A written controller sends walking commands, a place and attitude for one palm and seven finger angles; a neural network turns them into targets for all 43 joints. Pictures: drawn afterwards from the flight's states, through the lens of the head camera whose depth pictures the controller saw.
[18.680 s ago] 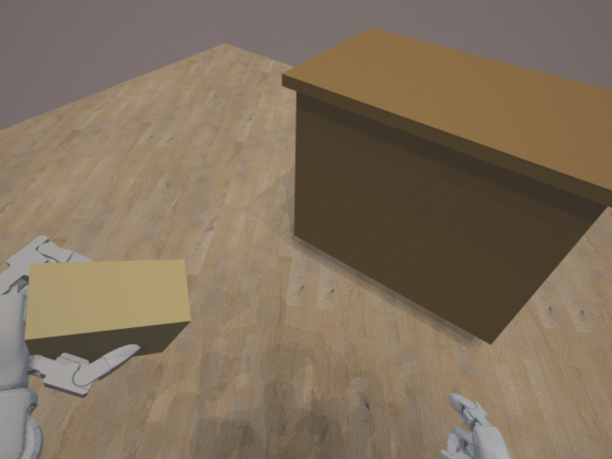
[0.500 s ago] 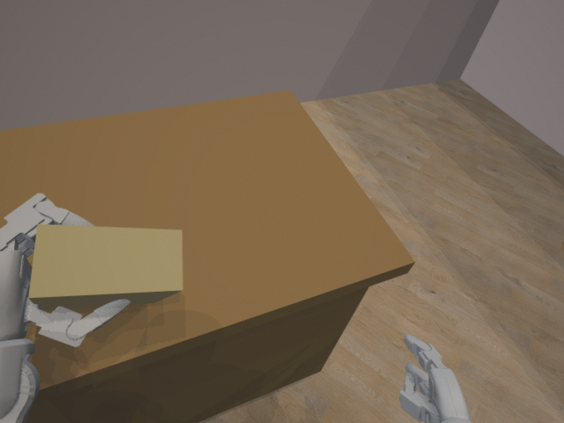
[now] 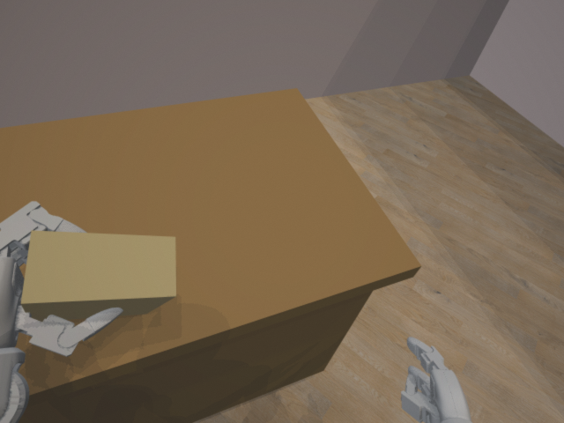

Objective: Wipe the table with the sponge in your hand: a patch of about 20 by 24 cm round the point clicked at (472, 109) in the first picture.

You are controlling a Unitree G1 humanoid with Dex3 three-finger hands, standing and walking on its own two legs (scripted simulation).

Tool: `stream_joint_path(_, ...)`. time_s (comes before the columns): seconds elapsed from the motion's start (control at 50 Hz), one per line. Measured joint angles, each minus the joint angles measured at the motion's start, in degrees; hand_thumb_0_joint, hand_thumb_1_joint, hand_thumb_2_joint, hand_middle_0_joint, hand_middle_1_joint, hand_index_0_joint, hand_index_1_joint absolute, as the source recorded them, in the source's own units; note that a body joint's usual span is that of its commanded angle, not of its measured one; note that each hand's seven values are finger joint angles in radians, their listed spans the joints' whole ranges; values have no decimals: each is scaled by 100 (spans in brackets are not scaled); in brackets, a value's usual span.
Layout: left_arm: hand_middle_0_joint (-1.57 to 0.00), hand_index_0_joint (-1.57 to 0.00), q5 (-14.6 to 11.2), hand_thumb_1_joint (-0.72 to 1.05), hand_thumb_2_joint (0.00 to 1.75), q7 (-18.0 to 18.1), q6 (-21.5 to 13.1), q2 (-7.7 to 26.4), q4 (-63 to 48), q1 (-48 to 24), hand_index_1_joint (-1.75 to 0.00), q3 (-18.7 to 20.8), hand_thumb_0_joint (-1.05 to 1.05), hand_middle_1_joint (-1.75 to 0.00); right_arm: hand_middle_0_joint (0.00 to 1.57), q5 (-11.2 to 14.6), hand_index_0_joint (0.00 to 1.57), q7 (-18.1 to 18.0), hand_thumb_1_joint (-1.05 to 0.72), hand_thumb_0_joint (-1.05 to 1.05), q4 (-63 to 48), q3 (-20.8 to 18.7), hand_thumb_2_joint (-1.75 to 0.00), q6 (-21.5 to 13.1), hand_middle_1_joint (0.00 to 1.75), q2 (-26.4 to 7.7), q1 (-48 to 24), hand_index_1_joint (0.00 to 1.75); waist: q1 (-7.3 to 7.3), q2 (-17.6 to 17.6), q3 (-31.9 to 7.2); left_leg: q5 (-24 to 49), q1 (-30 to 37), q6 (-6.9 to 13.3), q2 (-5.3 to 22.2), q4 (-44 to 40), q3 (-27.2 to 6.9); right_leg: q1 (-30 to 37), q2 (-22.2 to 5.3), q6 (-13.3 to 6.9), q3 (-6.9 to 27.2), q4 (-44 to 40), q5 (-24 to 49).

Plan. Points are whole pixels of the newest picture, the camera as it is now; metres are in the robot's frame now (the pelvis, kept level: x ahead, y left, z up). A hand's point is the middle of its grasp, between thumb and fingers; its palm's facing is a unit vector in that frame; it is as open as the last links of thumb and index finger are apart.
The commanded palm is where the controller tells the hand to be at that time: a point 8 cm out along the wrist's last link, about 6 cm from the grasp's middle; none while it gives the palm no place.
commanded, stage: look again from close up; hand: left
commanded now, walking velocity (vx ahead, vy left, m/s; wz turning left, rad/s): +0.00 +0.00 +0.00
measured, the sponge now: (121, 280) +0.23 +0.21 +0.12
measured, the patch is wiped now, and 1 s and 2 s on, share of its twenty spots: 0.00 0.00 0.00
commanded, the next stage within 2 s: shuffle to correct the standing spot in 0.02 s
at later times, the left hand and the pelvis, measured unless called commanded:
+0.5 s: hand (107, 277) +0.22 +0.21 +0.15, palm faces +0.34 -0.86 -0.37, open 10.2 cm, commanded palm +0.16 +0.25 +0.17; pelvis -0.01 -0.03 +0.00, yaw -1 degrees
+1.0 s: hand (151, 287) +0.22 +0.17 +0.15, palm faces +0.35 -0.86 -0.38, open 10.2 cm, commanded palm +0.16 +0.21 +0.17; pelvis +0.00 -0.07 +0.00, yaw +0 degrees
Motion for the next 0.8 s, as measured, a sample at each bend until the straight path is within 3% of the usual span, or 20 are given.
stream_joint_path(0.34,-72,-74,-55,-51,102,10,42,67,7,-87,-133,117,-1,-134,21,21,21,11,-90,1,-16,-17,-89,59,30,65,62,30,27,-43,49,100,-16,-101,49,-121,9,-119,46,-85,12,75,7)
stream_joint_path(0.56,-71,-74,-128,-51,102,-54,184,108,-387,44,-133,91,-1,-134,21,5,21,84,-90,1,-136,-80,-89,106,30,92,11,30,-65,-23,118,-30,-214,-321,310,155,-50,-279,305,-307,-45,232,-50)
stream_joint_path(0.68,-71,-74,-226,-51,102,-101,208,248,-486,251,-133,230,-1,-134,21,1,21,32,-90,1,-171,-168,-89,159,30,-5,18,30,-108,66,39,-115,-319,-463,475,316,-101,-357,470,-456,-91,316,-89)
stream_joint_path(0.8,-71,-74,-291,-51,102,-92,337,145,-360,350,-133,166,-1,-134,21,13,21,-48,-90,1,-125,-262,-89,195,30,-149,66,30,-114,157,-54,-183,-420,-556,596,456,-142,-448,593,-586,-131,421,-137)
